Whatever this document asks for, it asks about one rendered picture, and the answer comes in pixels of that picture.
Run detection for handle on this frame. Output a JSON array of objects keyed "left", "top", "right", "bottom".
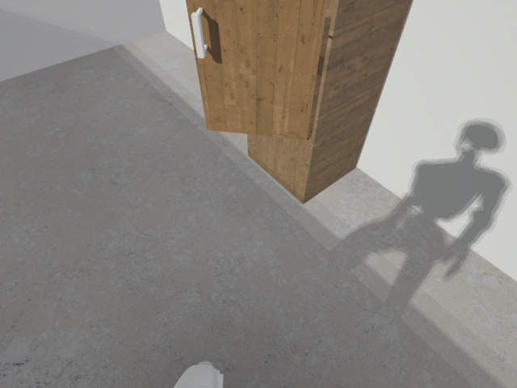
[{"left": 191, "top": 8, "right": 208, "bottom": 58}]

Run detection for left robot thigh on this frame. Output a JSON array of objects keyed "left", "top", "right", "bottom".
[{"left": 174, "top": 365, "right": 224, "bottom": 388}]

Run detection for cupboard door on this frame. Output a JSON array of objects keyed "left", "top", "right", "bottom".
[{"left": 186, "top": 0, "right": 328, "bottom": 140}]

